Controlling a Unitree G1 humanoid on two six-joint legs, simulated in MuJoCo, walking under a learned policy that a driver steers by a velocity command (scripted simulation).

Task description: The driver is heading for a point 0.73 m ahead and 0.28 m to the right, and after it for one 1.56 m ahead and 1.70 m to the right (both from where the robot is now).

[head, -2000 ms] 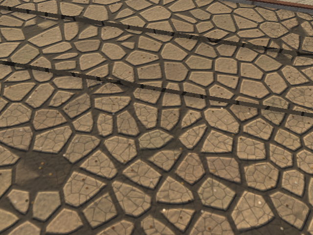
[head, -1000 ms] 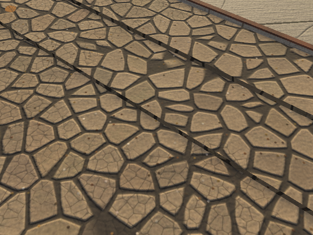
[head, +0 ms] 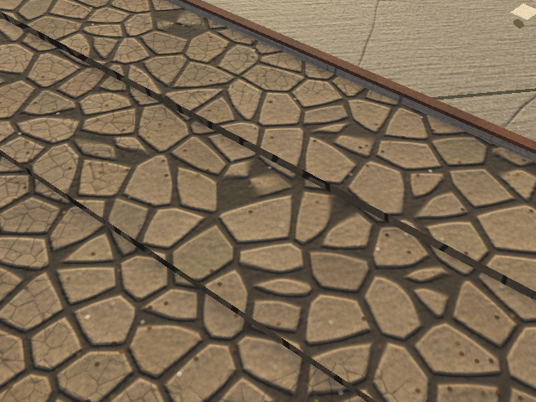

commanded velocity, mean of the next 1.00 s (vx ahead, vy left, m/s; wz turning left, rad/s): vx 0.49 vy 0.00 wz -0.22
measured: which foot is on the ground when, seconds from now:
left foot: down 0.00-0.10, up 0.12-0.62, down 0.64-1.00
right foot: up 0.00-0.08, down 0.10-0.64, up 0.66-1.00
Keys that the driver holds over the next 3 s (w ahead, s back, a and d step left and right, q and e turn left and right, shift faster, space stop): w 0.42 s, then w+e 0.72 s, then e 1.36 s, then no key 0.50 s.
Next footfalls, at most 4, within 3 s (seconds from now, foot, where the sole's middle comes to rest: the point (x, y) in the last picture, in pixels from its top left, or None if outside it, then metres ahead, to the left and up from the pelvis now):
0.10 right None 0.22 -0.14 -0.78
0.64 left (210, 383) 0.53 0.10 -0.78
1.14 right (330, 298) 0.73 -0.23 -0.75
1.64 left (285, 234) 0.95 -0.13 -0.75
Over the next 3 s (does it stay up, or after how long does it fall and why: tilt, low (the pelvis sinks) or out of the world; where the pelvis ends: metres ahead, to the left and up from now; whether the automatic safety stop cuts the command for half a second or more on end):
stays up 0.76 -0.18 0.03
